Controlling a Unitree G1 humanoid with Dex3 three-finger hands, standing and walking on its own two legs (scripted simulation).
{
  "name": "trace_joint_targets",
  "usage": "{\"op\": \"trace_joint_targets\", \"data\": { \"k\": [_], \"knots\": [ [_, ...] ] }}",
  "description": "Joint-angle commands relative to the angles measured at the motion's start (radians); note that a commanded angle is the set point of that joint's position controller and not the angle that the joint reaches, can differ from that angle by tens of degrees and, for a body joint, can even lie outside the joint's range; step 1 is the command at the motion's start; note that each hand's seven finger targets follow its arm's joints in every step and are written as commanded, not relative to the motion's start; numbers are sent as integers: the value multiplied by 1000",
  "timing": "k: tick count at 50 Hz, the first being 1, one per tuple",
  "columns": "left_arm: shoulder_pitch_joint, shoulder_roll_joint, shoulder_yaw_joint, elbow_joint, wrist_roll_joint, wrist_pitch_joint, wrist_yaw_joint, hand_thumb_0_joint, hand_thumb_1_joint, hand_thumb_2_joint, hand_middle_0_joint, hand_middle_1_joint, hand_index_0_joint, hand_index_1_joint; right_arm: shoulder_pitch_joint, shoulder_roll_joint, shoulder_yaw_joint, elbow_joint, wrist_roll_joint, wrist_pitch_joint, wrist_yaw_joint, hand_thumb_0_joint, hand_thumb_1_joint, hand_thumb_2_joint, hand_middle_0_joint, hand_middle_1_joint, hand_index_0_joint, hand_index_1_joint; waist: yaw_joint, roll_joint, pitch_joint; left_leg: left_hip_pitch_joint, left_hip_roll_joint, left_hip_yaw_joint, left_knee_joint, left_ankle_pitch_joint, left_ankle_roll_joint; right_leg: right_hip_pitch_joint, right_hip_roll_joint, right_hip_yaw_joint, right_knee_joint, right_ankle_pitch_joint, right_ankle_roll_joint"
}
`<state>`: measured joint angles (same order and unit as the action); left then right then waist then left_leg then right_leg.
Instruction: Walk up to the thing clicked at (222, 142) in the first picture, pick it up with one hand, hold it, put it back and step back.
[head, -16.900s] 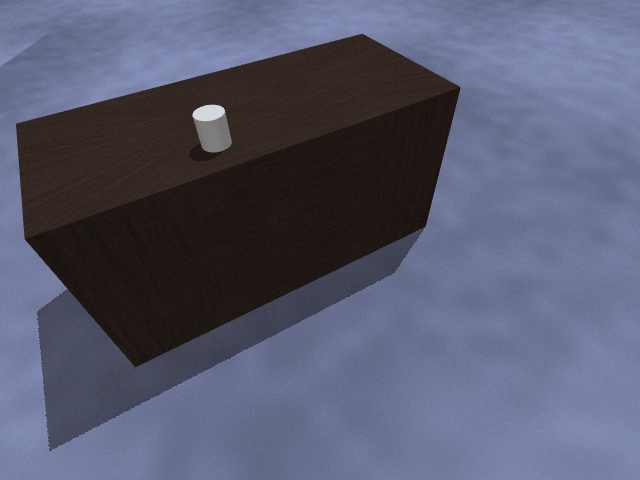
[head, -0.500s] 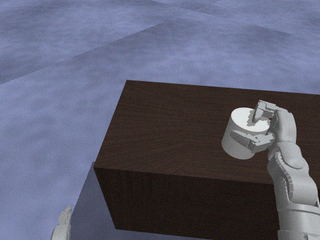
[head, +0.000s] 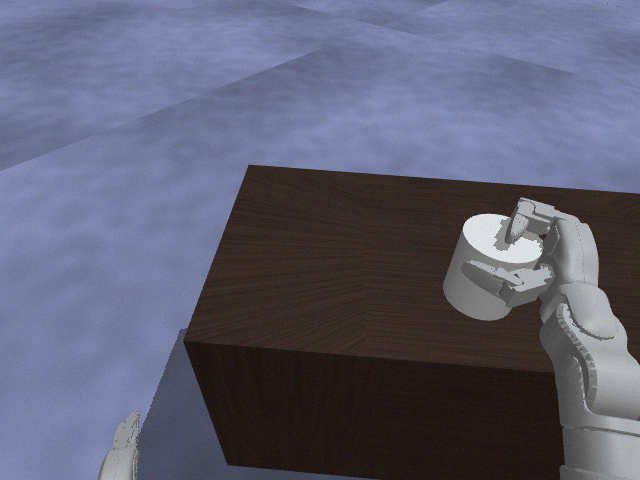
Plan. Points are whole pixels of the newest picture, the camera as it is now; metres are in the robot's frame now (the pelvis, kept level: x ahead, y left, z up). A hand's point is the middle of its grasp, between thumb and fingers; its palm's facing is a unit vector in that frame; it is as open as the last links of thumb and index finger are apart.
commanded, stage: hold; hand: right
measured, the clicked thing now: (488, 267) +0.34 -0.17 +0.15
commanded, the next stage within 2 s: crouch in 1.94 s
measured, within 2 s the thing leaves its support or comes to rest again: neither
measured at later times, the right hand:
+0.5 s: hand (509, 252) +0.33 -0.18 +0.18, palm faces +0.20 +0.98 +0.00, open 7.3 cm
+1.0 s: hand (507, 263) +0.32 -0.18 +0.17, palm faces +0.20 +0.98 -0.01, open 7.3 cm
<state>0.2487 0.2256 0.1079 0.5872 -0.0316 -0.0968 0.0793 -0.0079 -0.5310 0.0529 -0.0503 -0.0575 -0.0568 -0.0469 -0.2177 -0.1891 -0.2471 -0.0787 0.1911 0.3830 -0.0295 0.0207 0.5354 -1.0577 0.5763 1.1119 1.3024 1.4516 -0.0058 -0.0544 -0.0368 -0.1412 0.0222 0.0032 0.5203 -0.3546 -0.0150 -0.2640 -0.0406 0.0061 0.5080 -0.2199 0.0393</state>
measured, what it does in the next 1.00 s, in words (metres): stands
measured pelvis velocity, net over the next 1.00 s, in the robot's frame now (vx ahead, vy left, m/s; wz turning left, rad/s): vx -0.01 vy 0.00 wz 0.00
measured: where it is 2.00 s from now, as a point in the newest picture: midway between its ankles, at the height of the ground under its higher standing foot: outside the picture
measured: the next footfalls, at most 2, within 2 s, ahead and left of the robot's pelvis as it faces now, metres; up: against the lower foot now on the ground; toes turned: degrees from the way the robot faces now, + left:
none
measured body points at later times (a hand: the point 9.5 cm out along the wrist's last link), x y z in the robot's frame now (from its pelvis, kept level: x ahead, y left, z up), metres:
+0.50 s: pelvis +0.00 +0.00 +0.00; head -0.02 +0.02 +0.45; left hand +0.16 +0.26 -0.08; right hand +0.31 -0.23 +0.18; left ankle -0.05 +0.12 -0.73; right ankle +0.03 -0.15 -0.73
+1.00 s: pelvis -0.01 +0.00 +0.00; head -0.03 +0.03 +0.45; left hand +0.15 +0.26 -0.08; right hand +0.30 -0.23 +0.17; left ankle -0.05 +0.12 -0.73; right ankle +0.03 -0.15 -0.73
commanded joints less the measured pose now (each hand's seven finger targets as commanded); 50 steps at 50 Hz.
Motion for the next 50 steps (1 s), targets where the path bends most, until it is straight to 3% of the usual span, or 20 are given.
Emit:
{"op": "trace_joint_targets", "data": {
  "k": [1,2,3,6,8,11,13,17,19,20,25,31,33,37,40,43,44,45,47,50],
  "knots": [
    [-122,117,38,-143,2,-64,2,0,-546,51,-51,-57,-53,-54,-407,-179,-65,-236,13,-85,-4,0,-28,-1329,1218,1438,1285,1438,6,53,-189,-107,-24,43,-96,313,-13,206,31,-40,-39,197,-50],
    [-135,132,51,-146,2,-68,4,0,-540,46,-49,-55,-55,-49,-428,-188,-70,-260,15,-87,-4,0,-51,-1325,1223,1435,1288,1435,-2,32,-188,-109,-26,46,-97,275,-6,209,28,-37,-46,170,-43],
    [-134,127,50,-159,3,-70,3,0,-540,46,-49,-55,-54,-50,-433,-169,-47,-286,12,-89,-2,0,-68,-1320,1227,1431,1290,1431,8,23,-215,-108,-25,42,-100,286,-7,228,30,-38,-42,180,-45],
    [-118,122,42,-160,2,-77,2,0,-541,47,-49,-55,-54,-51,-401,-171,-61,-306,18,-88,-4,0,-53,-1335,1239,1450,1305,1450,-1,62,-239,-78,-24,47,-88,357,-12,240,31,-38,-29,247,-50],
    [-153,85,8,-165,0,-77,1,0,-547,52,-50,-55,-53,-53,-410,-187,-73,-289,15,-92,-6,0,-57,-1354,1253,1468,1320,1468,-13,46,-210,-77,-24,46,-91,343,-12,210,33,-40,-28,237,-47],
    [-144,128,47,-125,3,-72,6,0,-546,52,-50,-56,-53,-53,-410,-191,-76,-236,14,-88,-12,0,-47,-1356,1250,1470,1318,1470,2,60,-183,-93,-22,42,-98,323,-16,192,32,-40,-35,203,-49],
    [-142,139,54,-140,5,-70,6,0,-541,48,-49,-55,-54,-50,-427,-201,-78,-289,12,-94,-12,0,-37,-1348,1242,1463,1311,1463,-2,39,-233,-81,-19,37,-91,362,-16,223,35,-43,-27,239,-50],
    [-105,116,42,-131,4,-72,3,0,-539,47,-50,-57,-56,-51,-392,-167,-53,-318,12,-98,-8,0,-61,-1340,1243,1455,1309,1455,0,34,-218,-81,-27,50,-86,363,-10,242,29,-39,-29,262,-46],
    [-102,90,19,-138,1,-73,-1,0,-543,51,-50,-56,-55,-52,-383,-192,-81,-308,11,-100,-8,0,-51,-1360,1253,1473,1321,1473,-7,53,-237,-70,-27,50,-82,394,-14,249,28,-36,-21,295,-49],
    [-130,105,32,-160,0,-75,2,0,-544,52,-50,-57,-54,-53,-384,-174,-60,-301,12,-93,-5,0,-57,-1368,1260,1482,1328,1482,3,56,-222,-79,-27,48,-88,374,-13,245,28,-40,-27,273,-47],
    [-139,139,59,-121,4,-75,4,0,-550,55,-52,-57,-53,-56,-399,-184,-64,-316,15,-82,1,0,-30,-1355,1239,1467,1309,1467,9,31,-194,-103,-23,42,-99,352,-15,234,31,-39,-35,236,-51],
    [-145,103,27,-145,4,-88,5,0,-545,50,-50,-56,-54,-52,-394,-148,-39,-295,14,-81,5,0,-59,-1340,1235,1449,1301,1449,9,77,-194,-98,-30,50,-101,305,-10,232,26,-33,-44,197,-48],
    [-126,134,55,-135,7,-87,6,0,-544,50,-51,-56,-54,-52,-391,-173,-58,-310,14,-82,0,0,-61,-1346,1247,1459,1313,1459,9,55,-217,-89,-27,47,-98,332,-11,244,30,-37,-38,223,-48],
    [-139,118,41,-126,8,-86,6,0,-540,47,-49,-55,-55,-49,-382,-198,-92,-293,12,-84,-10,0,-68,-1337,1244,1451,1308,1451,-11,57,-184,-81,-23,40,-105,308,-13,205,33,-41,-42,190,-46],
    [-135,122,44,-128,8,-87,7,0,-541,49,-49,-55,-53,-50,-377,-165,-61,-298,11,-86,-13,0,-41,-1330,1233,1446,1299,1446,7,50,-179,-101,-25,38,-109,280,-8,216,30,-41,-49,162,-46],
    [-165,85,9,-121,6,-91,2,0,-543,51,-48,-53,-51,-50,-362,-169,-60,-295,10,-98,-10,0,-60,-1352,1260,1472,1325,1472,-12,43,-149,-97,-28,44,-116,228,-4,179,31,-38,-58,120,-43],
    [-158,100,27,-111,6,-88,5,0,-547,54,-49,-53,-50,-52,-345,-155,-43,-289,7,-100,-9,0,-37,-1347,1250,1466,1317,1466,-1,40,-167,-96,-23,35,-114,252,-7,190,34,-41,-55,134,-47],
    [-166,87,9,-122,6,-89,4,0,-544,50,-48,-53,-51,-49,-349,-157,-51,-294,13,-105,-8,0,-38,-1343,1248,1462,1314,1462,-9,65,-181,-83,-24,35,-110,274,-9,196,32,-40,-51,156,-48],
    [-163,147,56,-161,9,-96,12,0,-547,53,-49,-53,-51,-51,-362,-171,-60,-330,14,-105,-8,0,-22,-1346,1242,1463,1311,1463,8,45,-241,-80,-27,40,-101,307,-8,246,27,-35,-43,196,-45],
    [-144,107,26,-107,7,-89,12,0,-538,46,-47,-54,-54,-47,-346,-158,-48,-324,13,-109,-9,0,-38,-1347,1247,1465,1315,1465,-4,22,-188,-89,-29,45,-104,293,-4,230,27,-37,-48,190,-42]
  ]
}}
